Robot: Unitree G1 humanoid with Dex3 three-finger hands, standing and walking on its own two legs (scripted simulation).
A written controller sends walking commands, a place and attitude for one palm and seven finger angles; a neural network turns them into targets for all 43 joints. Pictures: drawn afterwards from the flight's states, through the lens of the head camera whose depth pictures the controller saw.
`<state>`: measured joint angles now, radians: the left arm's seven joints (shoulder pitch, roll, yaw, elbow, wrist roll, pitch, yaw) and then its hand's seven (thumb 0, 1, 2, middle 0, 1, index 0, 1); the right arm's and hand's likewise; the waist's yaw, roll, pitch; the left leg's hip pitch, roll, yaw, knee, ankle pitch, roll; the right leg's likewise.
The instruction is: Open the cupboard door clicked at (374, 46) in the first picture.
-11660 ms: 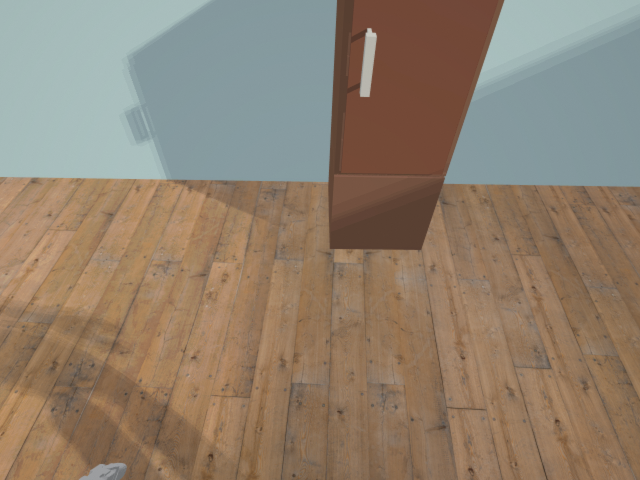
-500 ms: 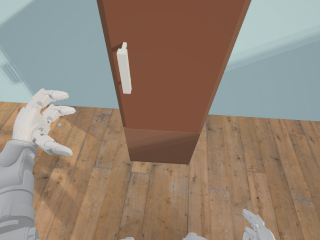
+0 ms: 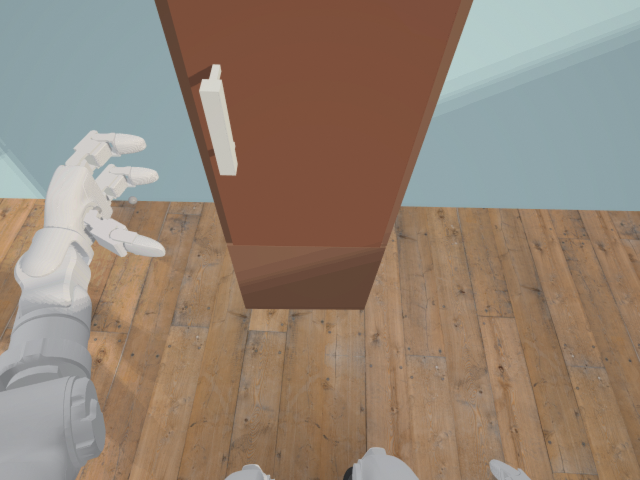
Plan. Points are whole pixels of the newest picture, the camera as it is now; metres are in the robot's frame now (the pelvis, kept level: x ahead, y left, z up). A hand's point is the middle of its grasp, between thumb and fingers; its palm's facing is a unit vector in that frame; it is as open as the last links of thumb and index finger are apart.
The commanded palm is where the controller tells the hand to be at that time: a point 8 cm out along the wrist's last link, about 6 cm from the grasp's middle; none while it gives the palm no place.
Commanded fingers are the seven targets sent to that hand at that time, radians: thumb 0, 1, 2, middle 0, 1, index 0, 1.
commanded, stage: move the hooked fingers beside the handle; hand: left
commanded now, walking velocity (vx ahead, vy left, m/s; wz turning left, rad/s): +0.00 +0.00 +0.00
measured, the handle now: (222, 122) +0.59 +0.14 +0.07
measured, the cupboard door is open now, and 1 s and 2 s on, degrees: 0 0 0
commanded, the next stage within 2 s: slide the fingers in behind the handle in 1.48 s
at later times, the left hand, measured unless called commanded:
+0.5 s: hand (168, 152) +0.51 +0.20 +0.08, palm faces -0.02 -1.00 -0.02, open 14.0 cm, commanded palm +0.50 +0.25 +0.08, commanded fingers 0.00 -0.50 0.30 -0.30 -1.20 -0.30 -1.20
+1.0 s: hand (171, 141) +0.55 +0.21 +0.07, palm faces -0.01 -1.00 -0.02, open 13.9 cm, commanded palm +0.53 +0.25 +0.07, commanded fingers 0.00 -0.50 0.30 -0.30 -1.20 -0.30 -1.20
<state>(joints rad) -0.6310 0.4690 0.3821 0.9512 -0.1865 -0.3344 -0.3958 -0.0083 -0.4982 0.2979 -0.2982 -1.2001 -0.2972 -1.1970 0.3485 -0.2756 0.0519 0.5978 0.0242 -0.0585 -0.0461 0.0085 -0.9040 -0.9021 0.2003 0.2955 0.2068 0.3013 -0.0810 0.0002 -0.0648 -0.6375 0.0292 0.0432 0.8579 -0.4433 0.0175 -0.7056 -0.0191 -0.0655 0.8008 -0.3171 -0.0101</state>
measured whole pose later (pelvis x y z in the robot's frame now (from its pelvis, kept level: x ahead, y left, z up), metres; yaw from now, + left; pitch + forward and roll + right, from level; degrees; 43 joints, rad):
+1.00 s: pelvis +0.02 +0.01 -0.01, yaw -2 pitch +23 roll -3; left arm -0.96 0.63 0.49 1.21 -0.05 -0.33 -0.32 -0.01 -0.50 0.30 -0.30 -1.20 -0.31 -1.21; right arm 0.46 -0.27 0.06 0.57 -0.02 0.11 0.00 0.00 -0.90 -0.90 0.20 0.30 0.21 0.30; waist -0.21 0.02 -0.07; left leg -0.84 0.06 0.05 0.94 -0.49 0.03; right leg -0.89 0.01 -0.05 0.83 -0.33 0.00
